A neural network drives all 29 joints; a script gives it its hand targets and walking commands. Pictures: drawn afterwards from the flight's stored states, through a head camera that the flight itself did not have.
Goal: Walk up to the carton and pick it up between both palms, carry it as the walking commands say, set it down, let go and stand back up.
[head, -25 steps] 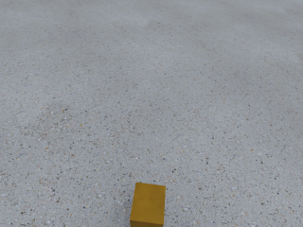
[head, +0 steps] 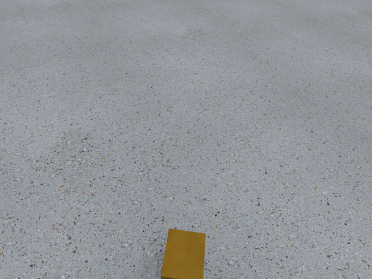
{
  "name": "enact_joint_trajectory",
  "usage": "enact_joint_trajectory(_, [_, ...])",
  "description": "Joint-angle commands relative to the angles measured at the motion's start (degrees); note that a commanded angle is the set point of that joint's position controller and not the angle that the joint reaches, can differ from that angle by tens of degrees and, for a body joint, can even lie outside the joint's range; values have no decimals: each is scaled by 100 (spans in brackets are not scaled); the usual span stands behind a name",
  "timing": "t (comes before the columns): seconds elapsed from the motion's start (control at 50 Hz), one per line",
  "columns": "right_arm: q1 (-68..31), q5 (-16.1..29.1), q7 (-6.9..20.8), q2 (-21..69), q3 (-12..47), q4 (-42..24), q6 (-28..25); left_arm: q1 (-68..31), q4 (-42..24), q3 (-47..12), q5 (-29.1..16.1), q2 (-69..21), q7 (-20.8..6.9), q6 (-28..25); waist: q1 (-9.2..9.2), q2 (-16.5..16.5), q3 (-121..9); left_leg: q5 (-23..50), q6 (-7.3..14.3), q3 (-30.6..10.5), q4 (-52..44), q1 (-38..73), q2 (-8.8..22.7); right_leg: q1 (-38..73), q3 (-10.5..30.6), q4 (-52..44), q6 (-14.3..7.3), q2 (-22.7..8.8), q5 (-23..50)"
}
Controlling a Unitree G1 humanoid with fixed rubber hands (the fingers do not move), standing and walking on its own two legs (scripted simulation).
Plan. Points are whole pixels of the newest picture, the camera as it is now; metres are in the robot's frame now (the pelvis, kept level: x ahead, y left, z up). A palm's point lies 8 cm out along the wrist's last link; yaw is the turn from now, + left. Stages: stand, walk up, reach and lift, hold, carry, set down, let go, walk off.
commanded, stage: stand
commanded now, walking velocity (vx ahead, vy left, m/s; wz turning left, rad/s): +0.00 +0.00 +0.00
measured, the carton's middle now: (183, 261) +0.38 +0.00 -0.67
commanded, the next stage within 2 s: reach and lift in 0.60 s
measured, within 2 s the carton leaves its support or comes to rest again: neither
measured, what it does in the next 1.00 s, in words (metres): stands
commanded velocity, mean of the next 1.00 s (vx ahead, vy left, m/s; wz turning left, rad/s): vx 0.00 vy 0.00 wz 0.00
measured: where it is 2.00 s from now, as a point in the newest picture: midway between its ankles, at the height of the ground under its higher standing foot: outside the picture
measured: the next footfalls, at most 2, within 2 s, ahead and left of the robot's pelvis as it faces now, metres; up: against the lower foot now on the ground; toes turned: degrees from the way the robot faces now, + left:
none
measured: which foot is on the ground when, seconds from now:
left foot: down 0.00-1.00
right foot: down 0.00-1.00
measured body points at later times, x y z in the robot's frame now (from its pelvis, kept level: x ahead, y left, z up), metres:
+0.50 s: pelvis -0.01 -0.01 +0.00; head +0.00 -0.01 +0.45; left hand -0.01 +0.21 -0.16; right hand -0.01 -0.24 -0.16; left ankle -0.03 +0.10 -0.75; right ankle -0.01 -0.13 -0.75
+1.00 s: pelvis -0.03 -0.01 -0.03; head +0.06 -0.01 +0.41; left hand +0.13 +0.20 -0.16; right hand +0.13 -0.22 -0.16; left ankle -0.03 +0.10 -0.75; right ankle -0.01 -0.13 -0.75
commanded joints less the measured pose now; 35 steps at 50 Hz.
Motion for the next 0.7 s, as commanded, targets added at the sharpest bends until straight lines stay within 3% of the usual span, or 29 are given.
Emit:
enact_joint_trajectory(0.0, [407, 1, -13, -464, -67, -37, -19, 381, -50, 64, 0, 458, 11, -28, -18, 22, 143, 1152, 2, -544, -329, -133, 682, -119, 407, -234, -150, -492, 1142])
enact_joint_trajectory(0.58, [411, -30, -10, -526, -33, 14, -2, 462, -153, 129, 8, 572, -31, -57, -8, -17, 232, 711, -65, -451, -317, -322, 657, -275, 515, -262, -179, -498, 747])
enact_joint_trajectory(0.6, [-1599, 316, -8, -745, 210, -1997, 266, -1548, -2164, -311, -488, 791, -82, 180, 146, -71, -1003, -1326, -5, -802, 844, -2034, 215, -1960, 802, 953, -355, -5, -1707])
enact_joint_trajectory(0.62, [-3598, 642, -89, -802, 117, -2993, 629, -3559, -3677, -379, -523, 1044, -14, 649, -323, -74, -1159, -1419, 21, -350, 1151, -2120, 258, -2085, 547, 986, -327, -130, -1605])
enact_joint_trajectory(0.64, [-2877, 658, -107, -1004, 169, -2818, 1123, -3326, -3519, -416, -516, 1023, 27, 1163, -137, -81, -794, -1539, -104, -335, 1405, -2194, 121, -2117, 407, 993, -329, -181, -1687])
enact_joint_trajectory(0.66, [-2589, 529, -44, -1307, 219, -3150, 1679, -2868, -3365, -355, -481, 1177, 5, 1676, -16, -283, -731, -1707, 35, -310, 1234, -2104, 223, -2233, 69, 1114, -381, -135, -1799])
enact_joint_trajectory(0.68, [-2267, 531, -25, -1286, 99, -2928, 2251, -2476, -3095, -275, -542, 1200, -85, 2257, -79, -99, -565, -1966, 30, -280, 1186, -2148, 178, -2042, 41, 1124, -417, -88, -1937])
